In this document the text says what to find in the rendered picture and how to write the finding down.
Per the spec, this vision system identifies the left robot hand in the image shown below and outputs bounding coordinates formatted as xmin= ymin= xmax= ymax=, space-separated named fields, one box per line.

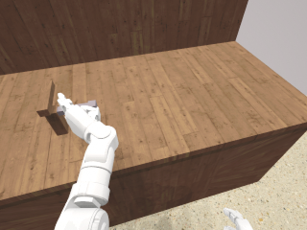
xmin=58 ymin=93 xmax=101 ymax=140

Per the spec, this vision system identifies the robot left forearm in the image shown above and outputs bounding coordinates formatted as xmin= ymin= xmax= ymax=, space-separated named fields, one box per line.
xmin=54 ymin=121 xmax=119 ymax=230

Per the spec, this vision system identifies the tap lever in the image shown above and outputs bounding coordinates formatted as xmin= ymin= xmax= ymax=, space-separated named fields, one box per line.
xmin=57 ymin=100 xmax=98 ymax=116

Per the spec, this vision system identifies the right robot hand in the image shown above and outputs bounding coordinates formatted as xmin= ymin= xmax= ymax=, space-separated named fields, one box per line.
xmin=223 ymin=207 xmax=253 ymax=230

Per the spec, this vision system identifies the counter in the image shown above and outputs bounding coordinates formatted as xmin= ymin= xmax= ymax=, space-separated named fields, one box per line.
xmin=0 ymin=0 xmax=307 ymax=230

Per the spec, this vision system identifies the left robot upper arm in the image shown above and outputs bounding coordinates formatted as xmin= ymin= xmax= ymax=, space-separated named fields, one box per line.
xmin=55 ymin=208 xmax=109 ymax=230

